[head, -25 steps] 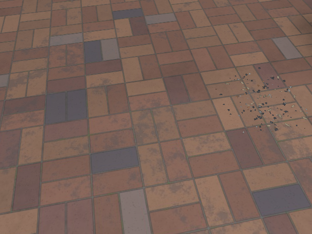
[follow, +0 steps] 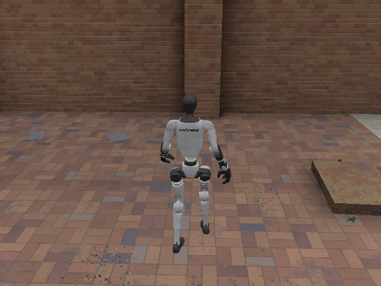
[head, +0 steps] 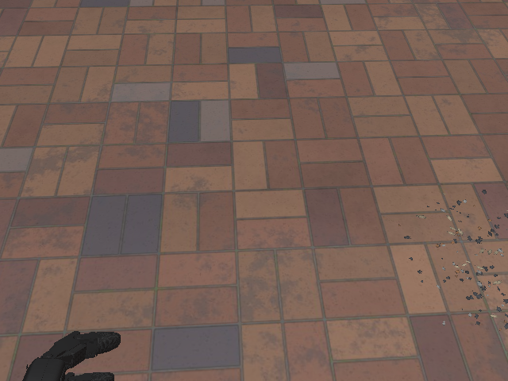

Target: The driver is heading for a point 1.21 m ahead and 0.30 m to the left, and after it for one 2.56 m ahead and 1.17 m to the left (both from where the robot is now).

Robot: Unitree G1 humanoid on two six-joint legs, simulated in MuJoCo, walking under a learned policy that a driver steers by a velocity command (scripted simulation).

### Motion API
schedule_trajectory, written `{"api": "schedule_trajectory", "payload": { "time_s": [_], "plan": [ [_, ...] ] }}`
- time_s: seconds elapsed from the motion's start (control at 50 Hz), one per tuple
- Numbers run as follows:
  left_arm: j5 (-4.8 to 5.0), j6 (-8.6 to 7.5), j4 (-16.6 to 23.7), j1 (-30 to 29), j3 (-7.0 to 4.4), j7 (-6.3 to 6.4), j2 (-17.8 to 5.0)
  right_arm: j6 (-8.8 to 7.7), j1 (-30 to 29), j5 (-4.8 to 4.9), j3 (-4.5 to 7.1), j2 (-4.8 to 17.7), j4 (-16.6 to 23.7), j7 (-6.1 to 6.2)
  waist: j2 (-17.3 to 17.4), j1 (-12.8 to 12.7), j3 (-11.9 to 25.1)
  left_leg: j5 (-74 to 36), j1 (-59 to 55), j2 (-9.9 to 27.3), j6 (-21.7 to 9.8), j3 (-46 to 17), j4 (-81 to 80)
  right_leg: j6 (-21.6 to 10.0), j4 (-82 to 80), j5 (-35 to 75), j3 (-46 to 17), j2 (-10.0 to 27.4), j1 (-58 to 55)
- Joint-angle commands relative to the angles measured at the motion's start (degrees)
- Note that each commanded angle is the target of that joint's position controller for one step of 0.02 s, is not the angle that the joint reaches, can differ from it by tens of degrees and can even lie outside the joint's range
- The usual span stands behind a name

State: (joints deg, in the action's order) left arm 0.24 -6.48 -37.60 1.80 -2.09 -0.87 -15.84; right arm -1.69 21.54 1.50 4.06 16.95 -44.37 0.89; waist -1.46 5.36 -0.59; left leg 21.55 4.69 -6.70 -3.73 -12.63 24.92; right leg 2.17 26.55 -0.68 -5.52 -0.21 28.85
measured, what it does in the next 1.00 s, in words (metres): walks ahead, turning left: right foot, then left foot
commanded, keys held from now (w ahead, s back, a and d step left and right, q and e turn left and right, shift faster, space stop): w+q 0.66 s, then w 0.34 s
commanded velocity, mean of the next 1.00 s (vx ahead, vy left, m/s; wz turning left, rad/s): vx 0.50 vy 0.00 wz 0.49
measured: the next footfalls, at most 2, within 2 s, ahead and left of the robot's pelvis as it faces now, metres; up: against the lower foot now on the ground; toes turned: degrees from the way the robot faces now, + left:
right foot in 0.02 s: +0.18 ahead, -0.13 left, +0.00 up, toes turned +6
left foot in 0.54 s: +0.41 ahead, +0.19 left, +0.00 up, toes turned +22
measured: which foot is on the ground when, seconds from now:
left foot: down 0.00-0.04, up 0.06-0.52, down 0.54-1.00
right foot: up 0.00-0.00, down 0.02-0.56, up 0.58-1.00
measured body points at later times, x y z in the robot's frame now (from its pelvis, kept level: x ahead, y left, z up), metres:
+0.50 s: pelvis +0.26 +0.03 -0.01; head +0.29 +0.05 +0.44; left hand +0.18 +0.32 -0.13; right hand +0.55 -0.12 -0.08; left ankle +0.37 +0.18 -0.71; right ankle +0.15 -0.13 -0.73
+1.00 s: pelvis +0.53 +0.14 +0.00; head +0.55 +0.16 +0.45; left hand +0.61 +0.45 -0.08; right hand +0.70 -0.10 -0.11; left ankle +0.38 +0.17 -0.73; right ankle +0.74 +0.10 -0.71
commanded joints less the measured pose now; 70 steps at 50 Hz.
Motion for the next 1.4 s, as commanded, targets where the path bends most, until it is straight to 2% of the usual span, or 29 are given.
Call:
{"api": "schedule_trajectory", "payload": {
  "time_s": [0.02,0.04,0.06,0.08,0.1,0.12,0.18,0.28,0.44,0.5,0.52,0.54,0.56,0.58,0.6,0.62,0.64,0.68,0.84,0.96,1.04,1.06,1.08,1.1,1.12,1.16,1.22,1.28,1.4],
  "plan": [
    [-0.37,-1.63,2.06,7.63,-3.82,0.52,-9.48,-0.39,-2.29,-0.43,1.33,6.06,4.2,0.06,7.6,-7.97,6.63,-20.74,6.27,10.35,-4.0,-9.78,7.46,-4.44,-2.22,-2.36,-0.39,2.56,-20.49],
    [-1.08,-1.56,1.36,16.41,-4.67,1.05,-12.72,-0.66,-1.67,-1.46,0.11,2.68,5.39,-0.13,0.74,-11.2,14.73,-10.96,13.55,6.32,-1.81,-4.3,23.37,-8.11,-1.14,-5.76,-10.22,12.66,-35.18],
    [-1.26,-0.59,-0.92,20.03,-5.55,0.61,-16.01,-1.15,5.97,0.37,-0.68,0.67,7.09,-0.17,-19.13,-7.41,19.95,13.15,32.93,0.16,1.2,2.33,39.71,-16.73,-6.36,-18.94,-36.25,23.88,-49.75],
    [-0.1,-0.29,0.17,18.3,-4.42,0.35,-10.47,-1.08,5.0,0.77,0.35,6.74,5.43,0.02,-11.71,-8.64,14.87,11.11,39.22,5.33,1.99,1.28,46.64,-15.42,-8.54,-29.68,-38.17,23.78,-46.5],
    [-0.06,0.04,0.52,16.27,-3.63,0.61,-7.6,-0.78,-1.1,0.36,1.16,9.24,6.17,-0.06,-6.09,-10.14,7.92,5.58,40.65,6.93,2.48,2.63,48.28,-13.13,-9.23,-27.28,-29.0,21.2,-39.94],
    [-0.61,0.32,0.6,13.76,-3.21,0.62,-6.98,-0.54,-3.9,-0.15,1.19,8.52,6.77,-0.03,-2.1,-9.24,4.12,1.5,39.0,8.71,3.04,4.27,47.54,-12.08,-10.29,-19.36,-22.02,18.8,-33.44],
    [-0.98,0.22,-0.72,11.15,-2.61,0.73,-5.0,-0.06,-5.05,0.19,1.25,5.65,8.0,-0.9,-5.01,-6.66,0.32,-3.31,34.94,12.22,3.59,5.67,42.78,-11.64,-14.31,-8.32,-10.04,14.45,-24.16],
    [-0.6,-0.13,-3.24,11.72,-3.74,0.82,-7.94,0.54,-9.44,-0.3,0.43,3.01,10.36,-1.49,-2.73,-6.67,-0.82,-10.79,37.95,13.74,5.08,7.07,33.36,-13.58,-17.68,1.65,-0.31,15.31,-24.08],
    [0.83,1.65,-6.77,15.23,-4.63,1.23,-11.47,-0.31,-20.86,-0.03,-0.23,2.28,14.09,-4.04,-1.91,-9.88,-3.65,-20.15,33.16,11.34,1.89,13.44,13.17,-9.95,-15.87,9.13,11.72,15.58,-30.33],
    [1.64,2.74,-7.02,14.96,-5.41,1.67,-13.95,0.18,-17.47,-0.51,1.27,5.12,14.49,-4.29,-4.14,-6.22,-0.16,-11.57,24.6,6.57,-1.64,17.76,11.31,-8.15,-5.44,33.53,15.04,15.97,-33.67],
    [1.86,3.21,-6.87,14.36,-5.47,1.89,-14.31,0.41,-10.7,-0.47,2.55,7.17,12.94,-4.07,-3.78,-2.05,3.52,-11.89,15.58,4.08,-3.43,19.04,9.07,-7.09,3.99,39.41,16.63,14.91,-32.19],
    [1.58,3.24,-6.6,14.66,-4.83,2.16,-12.85,0.82,-0.73,-0.24,4.48,10.51,10.26,-3.23,-1.88,2.89,8.49,-14.91,-0.1,2.87,-5.74,17.31,6.58,-5.07,17.39,34.66,17.81,12.83,-24.1],
    [-1.11,2.78,-4.69,17.48,-2.84,1.94,-6.73,1.27,4.04,0.2,5.75,16.1,9.14,-1.94,10.66,1.51,13.13,-14.32,-18.61,15.74,-11.35,-3.92,5.89,-2.07,37.63,-4.22,17.92,7.43,-3.59],
    [-0.96,0.87,-1.91,18.19,-1.38,1.26,-4.7,0.23,2.05,0.12,5.28,18.03,11.55,-2.37,16.7,-1.49,22.83,-1.63,-28.51,26.09,-21.38,-35.51,-4.66,-0.49,52.21,-34.55,5.49,-2.43,11.76],
    [1.25,-0.57,-1.01,11.78,-2.71,0.49,-10.16,-0.58,1.81,-0.25,3.86,12.91,11.42,-2.83,8.79,1.88,19.35,1.4,-26.3,24.95,-18.0,-31.29,-7.94,-1.39,53.89,-30.28,-0.6,1.15,17.97],
    [2.11,-1.41,0.02,9.0,-2.46,0.21,-10.03,-1.18,0.0,-0.45,3.17,10.89,10.87,-2.81,7.41,0.76,11.48,-1.25,-18.48,22.85,-15.84,-23.12,-8.32,-2.48,50.37,-25.28,0.61,3.23,19.09],
    [0.92,-1.68,-0.65,8.9,-2.31,0.69,-9.2,-1.42,-3.86,-0.51,2.69,9.61,11.06,-2.73,2.37,-2.18,6.94,-7.12,-9.46,20.23,-13.89,-17.13,-8.51,-2.39,45.11,-21.23,0.7,5.55,15.86],
    [-0.57,-0.59,-1.71,11.07,-2.89,0.86,-9.8,-1.56,-8.79,-1.49,1.66,6.95,12.26,-2.32,4.38,-6.02,4.19,-18.06,1.19,17.33,-12.77,-10.33,-10.35,-1.48,39.25,-17.05,0.58,7.81,8.51],
    [-0.64,0.79,-0.4,1.57,-0.9,0.2,-4.35,-2.24,-4.23,-1.02,1.48,8.0,7.24,-0.62,4.99,-2.49,0.14,-23.4,8.36,12.73,-9.41,2.52,-13.2,1.49,13.13,6.52,3.8,5.37,3.88],
    [0.12,-0.15,2.06,-4.8,-1.17,-1.43,-5.86,-1.67,1.14,-0.56,1.72,8.9,3.25,-0.56,5.57,-0.29,-2.82,-21.79,-1.97,18.18,-8.64,-1.94,-9.57,-1.89,3.29,3.99,3.16,3.48,6.25],
    [-0.21,-0.53,-0.62,6.58,-2.93,-1.24,-8.93,-0.65,-0.45,-0.73,1.63,8.78,2.76,-0.27,6.49,-6.93,3.65,-43.6,-4.69,15.73,-5.36,0.16,3.92,-6.52,-0.24,-1.51,6.68,0.15,-10.14],
    [-0.82,-0.61,-2.13,15.89,-3.77,-0.92,-11.74,-0.59,-0.8,-1.48,0.64,6.79,3.82,-0.18,3.91,-10.96,12.05,-38.25,2.88,12.62,-3.31,2.77,17.49,-10.06,2.83,1.97,0.55,6.56,-26.19],
    [-1.73,-0.15,-3.29,21.9,-5.16,-0.78,-16.75,-1.46,6.76,-0.93,-0.69,2.43,4.26,-0.24,-9.75,-9.73,21.11,-14.92,24.11,3.07,2.18,7.52,40.21,-19.64,1.15,-1.52,-23.08,19.81,-48.28],
    [-0.38,0.19,-4.3,23.31,-4.06,-1.19,-12.44,-2.12,6.16,-0.97,-0.64,4.17,3.66,-0.33,-13.58,-10.61,22.24,12.39,32.7,0.8,3.23,3.11,47.92,-21.29,-6.47,-2.47,-35.89,23.21,-50.37],
    [0.07,0.42,-3.56,19.07,-3.04,-0.96,-9.56,-2.24,1.09,-0.07,0.54,8.27,4.34,-0.45,-7.65,-10.77,13.6,10.66,36.22,3.9,3.39,2.13,51.94,-18.87,-6.34,-0.12,-28.07,21.98,-43.36],
    [-0.55,0.99,-2.66,11.47,-1.8,-0.9,-6.51,-1.81,-4.82,-1.17,0.62,7.91,5.61,-0.22,-0.43,-7.61,4.65,4.94,33.47,8.54,4.22,6.62,46.45,-16.49,-6.88,18.19,-13.6,17.27,-27.77],
    [-1.2,0.56,-3.62,7.99,-0.99,-1.03,-4.82,-0.12,-1.34,-1.46,0.14,3.83,4.28,0.15,-3.71,-3.54,4.34,0.41,23.65,10.54,5.66,8.22,36.1,-15.41,-9.56,30.61,-4.35,12.78,-17.91],
    [-1.05,0.99,-5.03,6.2,-1.51,-0.36,-6.96,0.47,-2.64,-1.88,-0.73,1.7,4.45,0.58,-4.49,-2.96,5.95,-6.74,19.03,10.49,6.68,9.55,23.66,-15.36,-10.23,35.1,1.07,11.24,-16.04],
    [-0.46,3.21,-8.71,9.04,-1.53,0.24,-7.98,0.72,-10.23,-1.77,-0.24,3.26,5.31,0.23,-3.54,-6.16,5.38,-15.53,15.04,9.44,5.64,9.83,10.46,-14.0,-9.35,20.95,0.81,11.69,-18.65]
  ]
}}
Keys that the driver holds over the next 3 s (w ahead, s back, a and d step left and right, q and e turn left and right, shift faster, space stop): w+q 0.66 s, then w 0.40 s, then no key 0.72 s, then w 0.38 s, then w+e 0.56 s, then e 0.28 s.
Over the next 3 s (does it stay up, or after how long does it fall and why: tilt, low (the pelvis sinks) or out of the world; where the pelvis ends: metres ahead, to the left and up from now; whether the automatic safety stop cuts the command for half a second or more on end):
stays up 1.12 0.39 -0.01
